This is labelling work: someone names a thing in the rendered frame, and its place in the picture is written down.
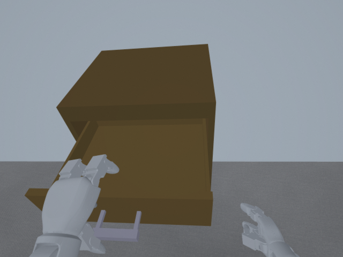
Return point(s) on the robot right hand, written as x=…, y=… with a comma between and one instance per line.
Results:
x=260, y=236

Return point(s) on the robot left hand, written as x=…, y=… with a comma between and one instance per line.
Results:
x=71, y=200

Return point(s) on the cabinet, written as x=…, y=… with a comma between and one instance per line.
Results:
x=141, y=84

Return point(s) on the right robot forearm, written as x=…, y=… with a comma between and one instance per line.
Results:
x=280, y=249

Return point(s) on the drawer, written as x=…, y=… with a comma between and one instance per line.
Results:
x=163, y=171

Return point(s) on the handle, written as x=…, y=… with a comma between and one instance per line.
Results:
x=117, y=234

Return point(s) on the left robot forearm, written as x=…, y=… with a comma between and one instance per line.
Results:
x=56, y=245

